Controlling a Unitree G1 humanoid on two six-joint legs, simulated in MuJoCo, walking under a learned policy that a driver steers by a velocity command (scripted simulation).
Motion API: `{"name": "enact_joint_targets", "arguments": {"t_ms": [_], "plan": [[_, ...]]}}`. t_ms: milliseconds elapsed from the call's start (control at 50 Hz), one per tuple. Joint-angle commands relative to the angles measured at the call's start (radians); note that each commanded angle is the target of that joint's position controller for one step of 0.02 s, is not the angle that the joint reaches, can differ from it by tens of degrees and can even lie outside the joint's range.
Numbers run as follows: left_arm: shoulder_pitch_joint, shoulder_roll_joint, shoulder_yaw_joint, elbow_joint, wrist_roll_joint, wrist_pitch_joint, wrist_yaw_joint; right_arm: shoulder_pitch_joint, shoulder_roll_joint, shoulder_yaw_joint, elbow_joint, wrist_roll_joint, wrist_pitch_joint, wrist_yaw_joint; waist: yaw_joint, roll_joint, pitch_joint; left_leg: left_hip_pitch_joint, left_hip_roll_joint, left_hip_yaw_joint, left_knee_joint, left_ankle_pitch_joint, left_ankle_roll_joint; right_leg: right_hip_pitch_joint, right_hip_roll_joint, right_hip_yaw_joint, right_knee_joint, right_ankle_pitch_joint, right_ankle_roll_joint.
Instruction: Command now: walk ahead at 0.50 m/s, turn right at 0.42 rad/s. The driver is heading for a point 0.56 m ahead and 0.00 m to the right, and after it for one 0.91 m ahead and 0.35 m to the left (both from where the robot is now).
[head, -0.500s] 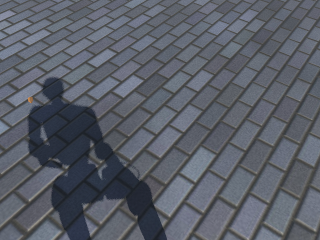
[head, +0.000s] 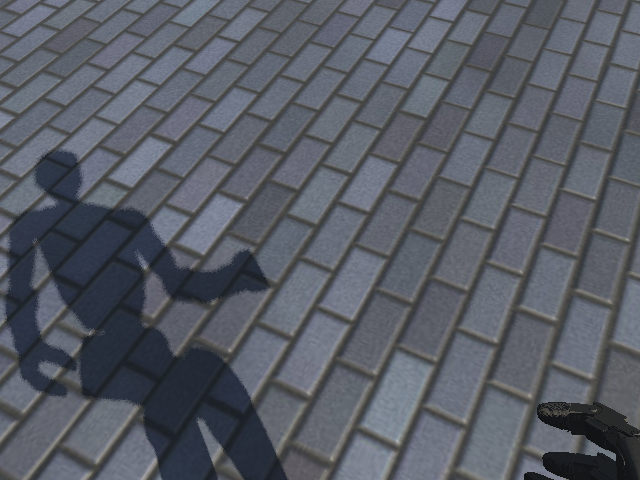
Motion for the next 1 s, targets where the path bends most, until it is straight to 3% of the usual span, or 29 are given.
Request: {"name": "enact_joint_targets", "arguments": {"t_ms": [20,40,60,80,100,120,140,160,180,200,240,300,340,460,500,520,540,560,580,600,620,640,660,740,840,920,960,980,1000], "plan": [[0.020,0.135,0.037,-0.050,0.000,-0.005,0.006,-0.006,-0.118,-0.050,-0.061,0.005,-0.021,0.007,-0.049,-0.160,-0.066,0.221,-0.054,0.068,-0.077,0.018,0.040,-0.045,-0.219,0.200,-0.019,0.220,-0.121],[0.011,0.120,0.033,-0.058,0.006,-0.006,0.005,0.056,-0.132,-0.063,-0.046,-0.001,-0.025,0.007,-0.085,-0.172,-0.087,0.302,-0.064,0.085,-0.100,-0.014,0.071,-0.040,-0.199,0.192,0.045,0.299,-0.099],[-0.006,0.083,0.022,-0.074,0.014,-0.013,0.002,0.160,-0.167,-0.080,-0.033,-0.014,-0.032,0.006,-0.139,-0.168,-0.151,0.452,-0.007,0.040,-0.086,-0.019,0.120,-0.078,-0.156,0.149,0.199,0.356,-0.061],[-0.002,0.024,0.000,-0.106,0.036,-0.018,0.003,0.341,-0.237,-0.095,-0.014,-0.028,-0.033,0.001,-0.199,-0.022,-0.301,0.710,0.184,-0.189,-0.078,-0.012,0.198,-0.224,-0.089,0.056,0.519,0.137,-0.011],[0.177,0.001,-0.009,-0.099,-0.009,-0.030,0.000,0.418,-0.307,-0.118,0.056,-0.027,-0.020,0.017,-0.126,0.374,-0.385,0.939,0.367,-0.724,-0.242,-0.297,0.384,-0.556,0.001,-0.006,0.814,-0.246,0.041],[0.138,0.095,0.006,-0.073,-0.024,-0.028,0.003,0.389,-0.199,-0.096,0.031,-0.004,-0.012,0.016,-0.162,0.213,-0.284,0.905,0.345,-0.748,-0.288,-0.565,0.363,-0.692,-0.064,0.037,0.943,-0.197,0.049],[-0.012,0.133,0.013,-0.103,-0.013,-0.027,0.000,0.337,-0.142,-0.080,0.024,0.001,-0.003,0.008,-0.190,0.105,-0.152,0.784,0.297,-0.561,-0.288,-0.534,0.317,-0.733,-0.098,0.005,0.959,-0.102,0.044],[-0.089,0.123,0.009,-0.124,0.008,-0.028,0.003,0.288,-0.132,-0.070,0.019,-0.010,0.005,0.006,-0.168,0.020,-0.097,0.649,0.252,-0.433,-0.292,-0.393,0.298,-0.689,-0.135,-0.029,0.920,-0.030,0.039],[-0.132,0.105,0.009,-0.138,0.028,-0.030,0.004,0.255,-0.111,-0.062,0.027,-0.016,0.008,0.011,-0.145,-0.007,-0.040,0.539,0.199,-0.341,-0.315,-0.277,0.286,-0.648,-0.165,-0.040,0.845,0.011,0.032],[-0.107,0.089,0.009,-0.140,0.023,-0.030,-0.001,0.238,-0.103,-0.057,0.032,-0.023,0.005,0.010,-0.106,0.049,-0.038,0.474,0.183,-0.287,-0.333,-0.201,0.286,-0.587,-0.190,-0.040,0.802,0.033,0.032],[-0.085,0.063,0.000,-0.129,0.018,-0.024,-0.003,0.244,-0.090,-0.054,0.056,-0.009,0.000,0.010,-0.090,0.079,-0.040,0.428,0.154,-0.204,-0.362,-0.100,0.296,-0.541,-0.202,-0.071,0.704,0.028,0.043],[-0.173,0.029,-0.023,-0.149,0.027,-0.028,-0.007,0.258,-0.146,-0.069,0.082,0.001,0.006,0.003,-0.107,0.048,-0.031,0.397,0.148,-0.104,-0.387,0.010,0.298,-0.499,-0.213,-0.106,0.471,0.121,0.053],[-0.226,0.020,-0.031,-0.152,0.022,-0.034,-0.013,0.271,-0.174,-0.076,0.097,0.009,0.013,0.002,-0.127,0.053,-0.030,0.377,0.134,-0.053,-0.393,0.008,0.284,-0.430,-0.196,-0.126,0.325,0.219,0.056],[-0.347,0.067,-0.019,-0.191,0.007,-0.043,-0.032,0.346,-0.209,-0.082,0.142,0.030,0.032,0.007,-0.163,0.060,-0.001,0.476,0.182,-0.065,-0.338,-0.040,0.247,-0.353,-0.153,-0.150,0.109,0.246,0.023],[-0.261,0.092,-0.001,-0.168,0.015,-0.044,-0.029,0.338,-0.209,-0.080,0.149,0.030,0.040,0.005,-0.104,0.052,-0.040,0.472,0.157,-0.032,-0.229,0.101,0.214,-0.186,-0.115,-0.187,0.034,0.240,-0.009],[-0.139,0.135,0.022,-0.137,0.020,-0.043,-0.021,0.342,-0.178,-0.068,0.150,0.024,0.039,0.005,-0.048,0.028,-0.113,0.431,0.105,0.022,-0.068,0.199,0.183,-0.006,-0.123,-0.171,0.025,0.235,-0.040],[0.046,0.217,0.045,-0.115,0.037,-0.040,-0.009,0.324,-0.117,-0.043,0.119,-0.001,0.033,0.003,0.028,-0.101,-0.256,0.253,0.037,0.095,0.259,0.007,0.131,0.263,-0.329,0.066,0.027,0.256,-0.118],[0.092,0.286,0.056,-0.101,0.040,-0.034,-0.014,0.399,-0.055,-0.023,0.092,0.003,0.011,0.001,-0.011,-0.351,-0.320,-0.108,-0.099,0.101,0.562,-0.501,0.079,0.483,-0.507,0.500,-0.100,0.070,-0.267],[0.097,0.205,0.037,-0.098,0.024,-0.035,-0.017,0.354,-0.150,-0.045,0.103,0.018,0.000,0.004,0.019,-0.246,-0.276,-0.234,-0.050,0.013,0.696,-0.525,0.081,0.461,-0.493,0.551,-0.143,-0.046,-0.264],[0.039,0.165,0.020,-0.102,0.017,-0.036,-0.018,0.288,-0.174,-0.052,0.082,0.027,-0.005,0.009,0.004,-0.195,-0.174,-0.278,-0.005,0.023,0.711,-0.431,0.092,0.367,-0.460,0.411,-0.145,-0.007,-0.230],[-0.032,0.138,0.010,-0.112,0.027,-0.036,-0.020,0.254,-0.160,-0.050,0.085,0.018,0.001,0.007,-0.026,-0.123,-0.114,-0.228,0.026,0.039,0.677,-0.356,0.087,0.243,-0.421,0.287,-0.155,0.187,-0.207],[-0.091,0.114,0.002,-0.117,0.036,-0.038,-0.024,0.246,-0.152,-0.053,0.088,0.006,0.011,0.005,-0.059,-0.100,-0.072,-0.173,0.044,0.037,0.626,-0.319,0.073,0.139,-0.393,0.197,-0.170,0.387,-0.193],[-0.126,0.093,-0.004,-0.116,0.043,-0.043,-0.026,0.268,-0.140,-0.055,0.095,0.006,0.026,0.004,-0.093,-0.105,-0.062,-0.102,0.056,0.029,0.596,-0.306,0.062,0.067,-0.370,0.116,-0.184,0.537,-0.178],[-0.160,0.118,0.009,-0.077,0.051,-0.062,-0.011,0.271,-0.082,-0.046,0.095,0.006,0.068,-0.007,-0.131,-0.110,-0.051,-0.015,0.021,0.023,0.440,-0.187,0.023,-0.039,-0.345,-0.096,-0.214,0.807,-0.160],[-0.148,0.156,0.022,-0.041,0.038,-0.033,0.022,0.139,-0.070,-0.040,0.038,0.000,0.070,0.019,-0.082,-0.112,-0.064,0.065,0.003,0.079,0.155,0.045,0.037,0.001,-0.329,-0.220,-0.196,0.766,-0.124],[-0.148,0.176,0.035,-0.023,0.015,-0.005,0.032,0.096,-0.103,-0.059,-0.017,-0.003,0.079,0.044,-0.074,-0.118,-0.061,0.056,-0.007,0.097,0.068,-0.064,0.075,0.091,-0.376,-0.214,-0.097,0.726,-0.105],[-0.169,0.182,0.040,-0.027,0.003,0.009,0.040,0.138,-0.116,-0.072,-0.024,-0.004,0.081,0.052,-0.101,-0.113,-0.073,0.126,-0.043,0.136,-0.011,-0.107,0.110,0.098,-0.366,-0.228,0.025,0.769,-0.076],[-0.161,0.171,0.039,-0.026,0.002,0.014,0.043,0.208,-0.139,-0.087,-0.008,-0.006,0.078,0.048,-0.130,-0.083,-0.106,0.244,-0.083,0.155,-0.094,-0.029,0.137,0.075,-0.320,-0.262,0.155,0.773,-0.042],[-0.113,0.157,0.033,-0.031,0.023,0.010,0.042,0.283,-0.224,-0.116,-0.005,-0.009,0.077,0.031,-0.149,0.037,-0.171,0.442,-0.008,0.018,-0.120,0.371,0.194,-0.049,-0.235,-0.300,0.370,0.592,0.029]]}}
